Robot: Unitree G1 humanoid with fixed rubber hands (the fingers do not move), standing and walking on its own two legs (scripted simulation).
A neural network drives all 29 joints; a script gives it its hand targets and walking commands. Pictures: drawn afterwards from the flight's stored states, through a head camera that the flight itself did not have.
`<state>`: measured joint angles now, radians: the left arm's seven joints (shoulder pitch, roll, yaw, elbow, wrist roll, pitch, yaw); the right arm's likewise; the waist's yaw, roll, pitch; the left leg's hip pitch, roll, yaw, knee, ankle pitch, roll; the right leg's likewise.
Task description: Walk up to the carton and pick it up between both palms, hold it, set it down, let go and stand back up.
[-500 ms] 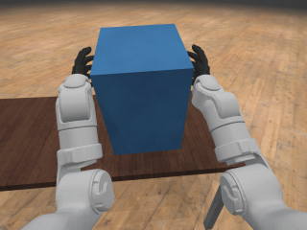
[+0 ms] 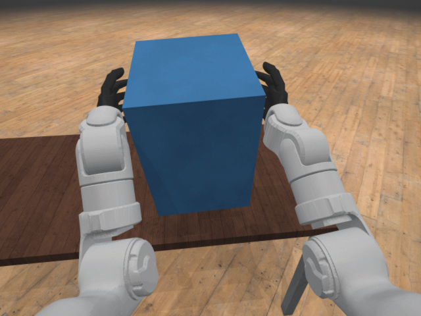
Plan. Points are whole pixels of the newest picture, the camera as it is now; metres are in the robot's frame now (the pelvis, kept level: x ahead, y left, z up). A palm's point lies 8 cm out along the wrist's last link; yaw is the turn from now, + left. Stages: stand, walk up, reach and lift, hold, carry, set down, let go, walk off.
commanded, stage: hold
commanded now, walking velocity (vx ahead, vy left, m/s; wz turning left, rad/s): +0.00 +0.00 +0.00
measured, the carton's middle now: (196, 129) +0.38 +0.01 +0.22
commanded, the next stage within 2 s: none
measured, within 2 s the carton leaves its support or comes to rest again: neither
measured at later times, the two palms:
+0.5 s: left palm (111, 113) +0.36 +0.14 +0.27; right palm (274, 107) +0.36 -0.13 +0.27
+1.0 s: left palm (110, 113) +0.36 +0.15 +0.27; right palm (274, 108) +0.36 -0.13 +0.27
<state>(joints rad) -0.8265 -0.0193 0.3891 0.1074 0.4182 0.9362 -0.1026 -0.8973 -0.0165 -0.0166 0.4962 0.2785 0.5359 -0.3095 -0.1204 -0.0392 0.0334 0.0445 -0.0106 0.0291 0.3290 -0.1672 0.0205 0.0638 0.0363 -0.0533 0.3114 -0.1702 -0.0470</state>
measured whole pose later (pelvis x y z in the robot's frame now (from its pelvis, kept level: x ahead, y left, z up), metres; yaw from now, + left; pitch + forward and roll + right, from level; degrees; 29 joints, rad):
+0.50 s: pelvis +0.00 -0.01 +0.00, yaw +1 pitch -12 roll +0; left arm -0.84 -0.01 0.39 0.14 0.41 0.93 -0.10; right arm -0.91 -0.01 -0.02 0.52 0.27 0.53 -0.31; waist -0.12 -0.05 0.02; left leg 0.03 -0.01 0.02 0.33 -0.16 0.01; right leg 0.06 0.04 -0.06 0.31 -0.17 -0.05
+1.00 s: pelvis +0.00 +0.00 +0.00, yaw +0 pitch -12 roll +0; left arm -0.84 -0.01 0.39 0.13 0.42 0.93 -0.11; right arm -0.90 -0.01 -0.02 0.51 0.27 0.54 -0.31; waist -0.12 -0.04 0.03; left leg 0.04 -0.01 0.03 0.33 -0.16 0.02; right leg 0.06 0.04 -0.05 0.31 -0.17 -0.05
